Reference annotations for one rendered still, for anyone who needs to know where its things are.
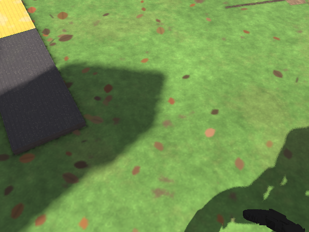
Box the right robot hand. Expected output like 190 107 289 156
242 209 305 232

